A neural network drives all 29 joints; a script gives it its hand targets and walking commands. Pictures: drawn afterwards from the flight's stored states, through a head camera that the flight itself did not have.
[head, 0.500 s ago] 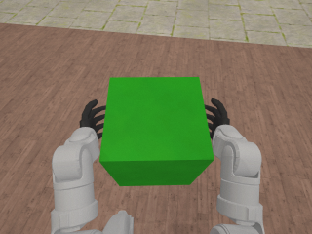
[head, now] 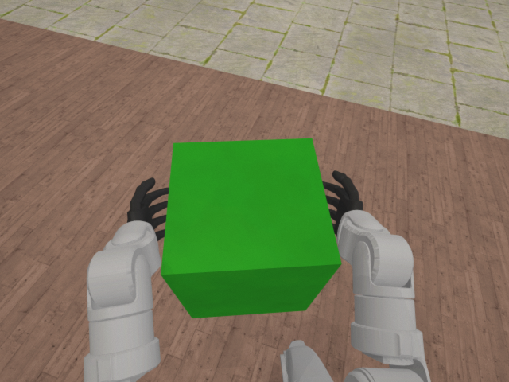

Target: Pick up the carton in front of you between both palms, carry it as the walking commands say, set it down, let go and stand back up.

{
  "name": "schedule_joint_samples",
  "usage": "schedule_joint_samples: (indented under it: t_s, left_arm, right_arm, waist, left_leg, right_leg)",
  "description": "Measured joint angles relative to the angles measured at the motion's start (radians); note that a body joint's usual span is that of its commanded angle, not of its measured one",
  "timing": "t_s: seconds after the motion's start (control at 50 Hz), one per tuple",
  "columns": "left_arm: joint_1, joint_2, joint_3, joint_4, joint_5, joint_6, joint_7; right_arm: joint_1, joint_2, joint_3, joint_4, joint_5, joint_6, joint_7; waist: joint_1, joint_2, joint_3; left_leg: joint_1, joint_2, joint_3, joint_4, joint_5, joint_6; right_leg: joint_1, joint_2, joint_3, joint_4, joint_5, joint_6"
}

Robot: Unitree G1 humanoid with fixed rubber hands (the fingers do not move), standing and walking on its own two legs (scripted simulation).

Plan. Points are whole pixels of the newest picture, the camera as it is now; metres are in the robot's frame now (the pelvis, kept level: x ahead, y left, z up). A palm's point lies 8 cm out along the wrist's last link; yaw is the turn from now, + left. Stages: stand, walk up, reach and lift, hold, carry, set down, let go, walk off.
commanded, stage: carry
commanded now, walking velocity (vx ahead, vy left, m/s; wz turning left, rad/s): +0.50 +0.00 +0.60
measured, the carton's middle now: (246, 236) +0.35 -0.02 +0.01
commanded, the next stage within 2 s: none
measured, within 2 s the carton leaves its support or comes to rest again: neither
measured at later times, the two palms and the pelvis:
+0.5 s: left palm (164, 94) +0.63 +0.11 +0.09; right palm (312, 92) +0.63 -0.19 +0.09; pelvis +0.30 -0.04 -0.02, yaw -2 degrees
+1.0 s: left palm (252, 36) +0.95 -0.09 +0.04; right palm (360, 56) +0.85 -0.38 +0.04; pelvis +0.59 -0.11 -0.07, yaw -20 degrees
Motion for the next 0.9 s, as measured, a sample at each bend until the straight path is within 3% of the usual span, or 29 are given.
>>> schedule_joint_samples:
  t_s: [0.06, 0.14, 0.22, 0.26, 0.3, 0.38, 0.5, 0.54, 0.56, 0.62, 0.66, 0.78, 0.9]
  left_arm:
    - [0.012, 0.009, -0.009, -0.043, -0.009, 0.002, 0.000]
    - [-0.001, 0.024, -0.022, -0.064, -0.017, 0.023, 0.004]
    - [-0.057, 0.030, -0.048, 0.021, -0.017, 0.035, 0.019]
    - [-0.055, 0.038, -0.049, 0.049, -0.028, 0.057, 0.024]
    - [-0.046, 0.046, -0.044, 0.066, -0.044, 0.068, 0.025]
    - [-0.062, 0.062, -0.039, 0.092, -0.072, 0.056, 0.025]
    - [-0.105, 0.068, -0.048, 0.112, -0.079, 0.040, 0.025]
    - [-0.110, 0.074, -0.045, 0.121, -0.076, 0.049, 0.025]
    - [-0.109, 0.082, -0.042, 0.131, -0.077, 0.049, 0.024]
    - [-0.085, 0.083, -0.034, 0.159, -0.071, 0.057, 0.020]
    - [-0.072, 0.067, -0.028, 0.159, -0.057, 0.065, 0.020]
    - [-0.069, 0.040, -0.019, 0.069, -0.032, 0.054, 0.020]
    - [-0.063, 0.032, -0.013, -0.008, -0.016, 0.066, 0.019]
  right_arm:
    - [0.002, 0.006, 0.008, -0.034, 0.001, 0.000, 0.000]
    - [-0.004, -0.001, 0.017, -0.064, -0.002, 0.019, 0.000]
    - [-0.015, -0.047, 0.008, -0.045, 0.008, 0.054, 0.000]
    - [0.000, -0.031, -0.002, -0.034, -0.006, 0.074, -0.001]
    - [0.012, -0.002, -0.016, -0.030, -0.030, 0.086, -0.001]
    - [0.020, 0.030, -0.033, -0.045, -0.062, 0.079, -0.001]
    - [0.025, 0.018, -0.034, -0.072, -0.060, 0.063, 0.000]
    - [0.016, 0.018, -0.032, -0.049, -0.061, 0.062, 0.000]
    - [0.013, 0.022, -0.028, -0.029, -0.065, 0.055, 0.000]
    - [0.026, 0.026, -0.016, 0.023, -0.073, 0.053, 0.000]
    - [0.046, 0.024, -0.015, 0.028, -0.064, 0.054, 0.000]
    - [0.023, 0.003, -0.011, -0.010, -0.016, 0.029, -0.007]
    - [-0.015, -0.007, -0.004, -0.025, 0.008, 0.031, -0.008]
  waist:
    - [0.004, -0.007, -0.023]
    - [0.028, -0.016, -0.063]
    - [0.110, 0.019, -0.074]
    - [0.142, 0.006, -0.073]
    - [0.160, -0.001, -0.070]
    - [0.174, -0.010, -0.063]
    - [0.157, -0.028, -0.088]
    - [0.139, -0.031, -0.111]
    - [0.122, -0.038, -0.120]
    - [0.086, -0.019, -0.129]
    - [0.068, -0.010, -0.123]
    - [0.020, -0.010, -0.072]
    - [0.009, -0.019, -0.069]
  left_leg:
    - [0.043, 0.000, -0.054, 0.020, -0.069, -0.015]
    - [0.099, -0.003, -0.082, 0.143, -0.202, -0.029]
    - [-0.075, 0.029, -0.012, 0.651, -0.252, -0.099]
    - [-0.170, 0.054, 0.028, 0.754, -0.220, -0.111]
    - [-0.240, 0.086, 0.049, 0.700, -0.196, -0.118]
    - [-0.305, 0.127, 0.053, 0.407, -0.167, -0.128]
    - [-0.250, 0.139, 0.070, 0.063, 0.046, -0.150]
    - [-0.182, 0.142, 0.092, -0.039, 0.183, -0.133]
    - [-0.181, 0.142, 0.109, -0.011, 0.213, -0.117]
    - [-0.147, 0.168, 0.135, 0.061, 0.074, -0.095]
    - [-0.100, 0.188, 0.152, 0.044, 0.036, -0.108]
    - [0.044, 0.229, 0.218, -0.033, -0.031, -0.124]
    - [0.194, 0.258, 0.291, -0.017, -0.166, -0.182]
  right_leg:
    - [0.022, 0.029, -0.016, -0.166, 0.103, -0.017]
    - [0.160, 0.087, -0.099, -0.455, 0.311, -0.058]
    - [0.184, 0.130, -0.129, -0.323, 0.133, -0.097]
    - [0.218, 0.139, -0.118, -0.323, 0.097, -0.100]
    - [0.263, 0.147, -0.107, -0.353, 0.083, -0.106]
    - [0.337, 0.156, -0.079, -0.398, 0.050, -0.113]
    - [0.418, 0.169, -0.018, -0.367, -0.063, -0.096]
    - [0.420, 0.176, 0.000, -0.280, -0.137, -0.092]
    - [0.396, 0.171, -0.004, -0.187, -0.184, -0.099]
    - [0.285, 0.164, -0.052, 0.119, -0.282, -0.119]
    - [0.218, 0.141, -0.080, 0.191, -0.256, -0.115]
    - [0.082, 0.086, -0.103, -0.006, -0.086, -0.089]
    - [0.126, 0.112, -0.175, -0.374, 0.204, -0.130]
